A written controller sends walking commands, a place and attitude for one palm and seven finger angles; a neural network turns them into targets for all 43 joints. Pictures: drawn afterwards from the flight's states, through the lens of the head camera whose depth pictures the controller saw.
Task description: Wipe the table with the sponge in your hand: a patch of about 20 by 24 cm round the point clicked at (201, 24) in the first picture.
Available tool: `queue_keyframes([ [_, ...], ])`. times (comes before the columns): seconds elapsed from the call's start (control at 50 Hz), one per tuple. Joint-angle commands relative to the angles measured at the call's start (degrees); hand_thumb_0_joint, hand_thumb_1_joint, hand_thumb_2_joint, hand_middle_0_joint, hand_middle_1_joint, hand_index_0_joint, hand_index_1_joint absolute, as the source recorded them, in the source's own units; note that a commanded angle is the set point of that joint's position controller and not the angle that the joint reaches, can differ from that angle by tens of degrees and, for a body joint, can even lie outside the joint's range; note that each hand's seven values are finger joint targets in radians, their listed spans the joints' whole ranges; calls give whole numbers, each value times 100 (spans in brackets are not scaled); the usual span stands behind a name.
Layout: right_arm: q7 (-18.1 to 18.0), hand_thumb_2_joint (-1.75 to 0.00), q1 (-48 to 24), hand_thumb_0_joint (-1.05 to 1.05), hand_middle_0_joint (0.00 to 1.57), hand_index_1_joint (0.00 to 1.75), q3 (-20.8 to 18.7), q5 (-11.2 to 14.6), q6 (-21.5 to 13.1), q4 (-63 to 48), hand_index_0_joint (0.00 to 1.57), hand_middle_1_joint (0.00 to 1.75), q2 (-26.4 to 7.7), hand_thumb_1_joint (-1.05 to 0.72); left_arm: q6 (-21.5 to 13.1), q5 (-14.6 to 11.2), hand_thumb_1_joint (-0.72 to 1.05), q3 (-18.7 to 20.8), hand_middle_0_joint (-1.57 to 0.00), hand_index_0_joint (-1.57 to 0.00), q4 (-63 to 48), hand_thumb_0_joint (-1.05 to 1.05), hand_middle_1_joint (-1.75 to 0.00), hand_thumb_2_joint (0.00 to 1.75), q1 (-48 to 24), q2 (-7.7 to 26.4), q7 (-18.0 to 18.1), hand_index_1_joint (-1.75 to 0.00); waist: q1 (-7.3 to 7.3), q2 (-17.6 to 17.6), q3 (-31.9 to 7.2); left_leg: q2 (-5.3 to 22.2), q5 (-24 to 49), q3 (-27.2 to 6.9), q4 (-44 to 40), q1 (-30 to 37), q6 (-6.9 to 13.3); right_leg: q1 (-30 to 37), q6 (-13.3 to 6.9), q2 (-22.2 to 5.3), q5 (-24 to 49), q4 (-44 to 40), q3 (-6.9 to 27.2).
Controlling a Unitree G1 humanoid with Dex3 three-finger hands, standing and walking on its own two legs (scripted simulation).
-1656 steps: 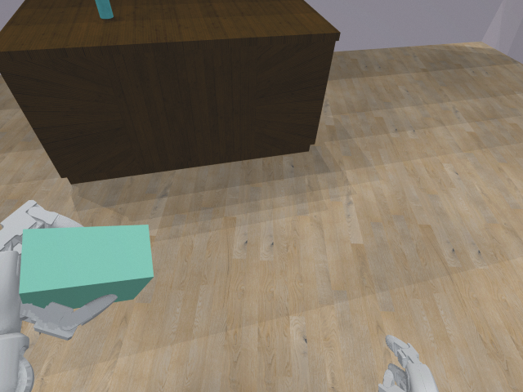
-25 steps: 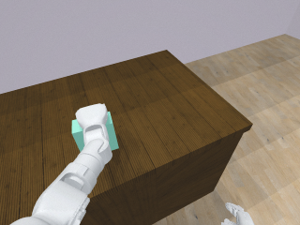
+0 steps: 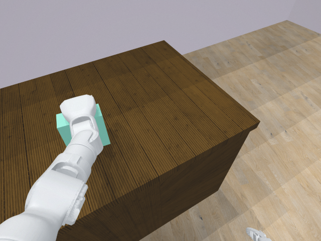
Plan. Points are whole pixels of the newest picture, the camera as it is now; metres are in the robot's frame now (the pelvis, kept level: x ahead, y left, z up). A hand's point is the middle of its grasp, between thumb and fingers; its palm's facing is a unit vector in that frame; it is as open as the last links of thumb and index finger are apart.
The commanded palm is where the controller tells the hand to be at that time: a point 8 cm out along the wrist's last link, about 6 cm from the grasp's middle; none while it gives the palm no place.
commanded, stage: wipe forward along the third lane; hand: left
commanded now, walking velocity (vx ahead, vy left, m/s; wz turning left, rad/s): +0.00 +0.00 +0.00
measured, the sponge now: (86, 134) +0.42 +0.23 +0.01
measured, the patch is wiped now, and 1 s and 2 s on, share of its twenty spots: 0.90 0.95 0.95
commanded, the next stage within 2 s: wipe back along the third lane in 0.48 s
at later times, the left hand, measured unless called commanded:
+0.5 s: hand (80, 110) +0.47 +0.25 +0.05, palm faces -0.09 +0.01 -1.00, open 10.3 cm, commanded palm +0.46 +0.25 +0.08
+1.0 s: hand (78, 113) +0.46 +0.25 +0.05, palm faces -0.01 +0.00 -1.00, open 10.3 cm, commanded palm +0.42 +0.23 +0.08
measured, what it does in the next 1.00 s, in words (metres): shifts its weight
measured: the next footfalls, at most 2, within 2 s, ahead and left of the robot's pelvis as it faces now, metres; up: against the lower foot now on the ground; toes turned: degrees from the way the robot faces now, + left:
none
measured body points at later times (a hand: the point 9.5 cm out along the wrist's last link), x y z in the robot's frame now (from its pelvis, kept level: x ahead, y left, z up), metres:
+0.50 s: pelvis +0.01 +0.02 +0.00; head +0.06 +0.02 +0.44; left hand +0.47 +0.24 +0.11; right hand +0.10 -0.23 -0.13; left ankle +0.02 +0.13 -0.73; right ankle +0.03 -0.06 -0.73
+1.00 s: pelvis +0.03 +0.05 +0.00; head +0.05 +0.05 +0.45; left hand +0.46 +0.25 +0.11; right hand +0.14 -0.20 -0.13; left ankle +0.02 +0.13 -0.73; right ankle +0.03 -0.06 -0.73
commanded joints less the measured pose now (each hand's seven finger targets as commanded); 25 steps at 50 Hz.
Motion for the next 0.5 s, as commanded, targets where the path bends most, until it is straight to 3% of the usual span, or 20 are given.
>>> queue_keyframes([
  [0.0, -25, -90, -388, 0, 20, 30, -198, -8, -297, -635, 20, 30, -691, -90, 28, 177, 10, 176, -120, -120, -88, 0, -160, 130, -1927, 1297, 137, -160, -110, -747, -1142, -107, -272, 166, -259, -157, 284, 1117, 303, -549, 236, -701, 570],
  [0.06, -1, -90, -329, 0, 20, 30, -217, -4, -341, -633, 20, 30, -686, -90, -31, 85, 10, 284, -120, -120, -65, 0, -160, 130, -1916, 1321, 134, -160, -52, -773, -1494, -103, -68, 180, -239, -126, 280, 1341, 306, -544, 652, -617, 551],
  [0.08, -2, -90, -260, 0, 20, 30, -215, -16, -340, -612, 20, 30, -711, -90, -34, 106, 10, 313, -120, -120, 32, 0, -160, 130, -1876, 1427, 139, -160, -69, -800, -1482, -101, -88, 184, -221, -157, 284, 1330, 323, -544, 634, -610, 532],
  [0.12, 8, -90, -242, 0, 20, 30, -205, -16, -351, -596, 20, 30, -696, -90, -40, 114, 10, 155, -120, -120, 39, 0, -160, 130, -2042, 1251, 125, -160, -149, -633, -1388, -86, -80, 210, -217, -129, 282, 1202, 324, -551, 692, -624, 519],
  [0.14, 20, -90, -179, 0, 20, 30, -215, -21, -359, -555, 20, 30, -719, -90, -43, 168, 10, 254, -120, -120, 119, 0, -160, 130, -2068, 1397, 134, -160, -149, -657, -1407, -78, -43, 196, -204, -140, 284, 1189, 315, -543, 736, -604, 514],
  [0.22, 42, -90, -77, 0, 20, 30, -229, -37, -368, -514, 20, 30, -739, -90, -63, 255, 10, 197, -120, -120, 249, 0, -160, 130, -2264, 1354, 143, -160, -241, -683, -1323, -61, 15, 173, -188, -129, 289, 999, 306, -513, 788, -566, 397],
  [0.26, 60, -90, -61, 0, 20, 30, -247, -45, -402, -506, 20, 30, -719, -90, -109, 232, 10, 227, -120, -120, 206, 0, -160, 130, -2345, 1262, 157, -160, -215, -492, -1488, -49, 187, 159, -180, -46, 289, 989, 277, -495, 952, -495, 335],
  [0.42, 103, -90, 186, 0, 20, 30, -277, -98, -421, -382, 20, 30, -761, -90, -80, 303, 10, 248, -120, -120, 544, 0, -160, 130, -2697, 1329, 250, -160, -343, -548, -1550, 12, 300, 132, -81, 9, 283, 692, 276, -442, 948, -404, 176],
  [0.48, 118, -90, 244, 0, 20, 30, -287, -116, -439, -340, 20, 30, -776, -90, -63, 330, 10, 213, -120, -120, 596, 0, -160, 130, -2976, 1316, 274, -160, -404, -366, -1553, 35, 351, 112, -59, 68, 281, 522, 264, -419, 859, -367, 123],
])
